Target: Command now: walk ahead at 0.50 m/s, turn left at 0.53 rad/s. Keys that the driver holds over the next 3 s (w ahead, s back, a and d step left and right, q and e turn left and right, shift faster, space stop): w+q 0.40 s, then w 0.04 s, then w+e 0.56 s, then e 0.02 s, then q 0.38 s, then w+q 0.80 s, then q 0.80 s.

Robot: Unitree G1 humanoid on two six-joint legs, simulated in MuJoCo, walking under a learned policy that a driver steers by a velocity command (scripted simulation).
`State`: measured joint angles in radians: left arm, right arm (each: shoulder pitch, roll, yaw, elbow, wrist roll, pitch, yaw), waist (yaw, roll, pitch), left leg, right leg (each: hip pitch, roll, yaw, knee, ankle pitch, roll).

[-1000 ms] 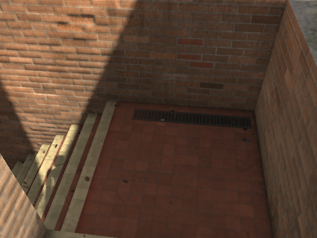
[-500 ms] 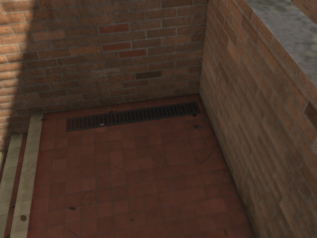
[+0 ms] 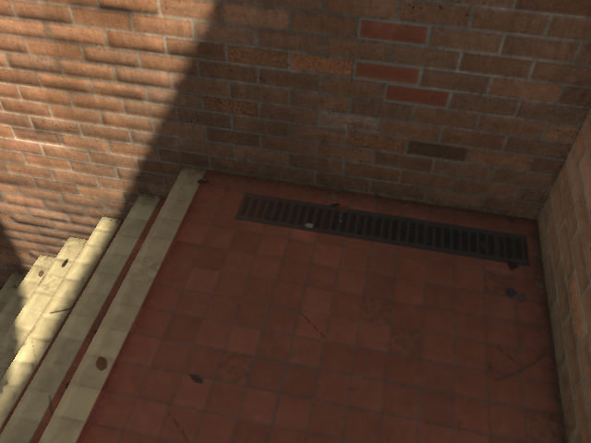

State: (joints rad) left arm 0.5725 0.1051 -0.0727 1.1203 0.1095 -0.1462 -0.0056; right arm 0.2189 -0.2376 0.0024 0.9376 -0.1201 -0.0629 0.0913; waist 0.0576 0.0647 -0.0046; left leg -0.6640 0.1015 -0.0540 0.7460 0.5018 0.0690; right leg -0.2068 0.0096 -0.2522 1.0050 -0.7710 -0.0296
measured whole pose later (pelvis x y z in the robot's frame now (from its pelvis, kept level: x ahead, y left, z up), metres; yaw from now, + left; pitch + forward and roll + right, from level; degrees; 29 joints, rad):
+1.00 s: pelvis +0.59 +0.13 -0.33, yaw +6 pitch +4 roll +0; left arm 0.37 0.22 0.09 0.93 -0.04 -0.06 0.04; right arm 0.06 -0.18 -0.06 0.82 0.01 -0.11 0.00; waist 0.04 -0.03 -0.05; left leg -0.41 -0.01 0.02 0.54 -0.20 0.02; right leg -0.45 0.05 0.14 1.19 -0.36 -0.07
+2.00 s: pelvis +0.85 +0.22 -0.31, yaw +29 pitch +3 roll -3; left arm -0.04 0.27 0.10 0.83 -0.02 -0.09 0.00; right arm 0.43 -0.19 -0.06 0.91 0.02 -0.07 -0.02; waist -0.08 -0.03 0.00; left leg -0.09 -0.04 -0.11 0.29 -0.25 0.07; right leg -0.63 -0.03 0.06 0.63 0.00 -0.01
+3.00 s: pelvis +1.08 +0.36 -0.33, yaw +65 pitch +1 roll -2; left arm 0.12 0.31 0.05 0.70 0.01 0.11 0.05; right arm 0.27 -0.28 -0.06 0.61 -0.02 0.06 0.01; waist -0.04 -0.01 0.03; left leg -0.37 -0.14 -0.19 0.45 -0.09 0.08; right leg -0.51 0.00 0.06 0.91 -0.37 0.05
